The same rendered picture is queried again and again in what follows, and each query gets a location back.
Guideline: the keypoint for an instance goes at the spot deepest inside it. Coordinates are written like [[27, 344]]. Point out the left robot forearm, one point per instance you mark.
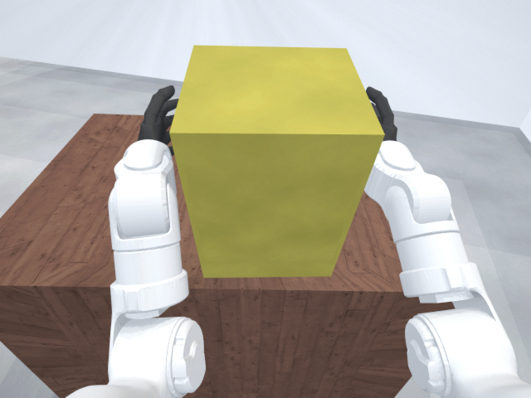
[[145, 235]]

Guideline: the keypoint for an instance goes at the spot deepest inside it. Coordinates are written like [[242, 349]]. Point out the right robot forearm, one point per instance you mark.
[[417, 205]]

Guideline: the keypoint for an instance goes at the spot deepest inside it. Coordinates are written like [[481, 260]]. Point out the left robot hand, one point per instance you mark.
[[155, 123]]

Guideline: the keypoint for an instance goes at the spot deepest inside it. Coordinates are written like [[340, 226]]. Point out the pedestal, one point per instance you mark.
[[338, 336]]

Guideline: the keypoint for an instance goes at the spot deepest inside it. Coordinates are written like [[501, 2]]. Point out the carton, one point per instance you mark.
[[274, 147]]

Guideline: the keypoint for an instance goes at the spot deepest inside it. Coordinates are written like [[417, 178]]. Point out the right robot hand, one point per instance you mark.
[[384, 113]]

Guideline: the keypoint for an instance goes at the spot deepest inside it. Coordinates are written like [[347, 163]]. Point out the left robot upper arm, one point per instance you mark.
[[153, 358]]

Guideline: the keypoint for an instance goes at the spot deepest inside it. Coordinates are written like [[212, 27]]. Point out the right robot upper arm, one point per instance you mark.
[[462, 353]]

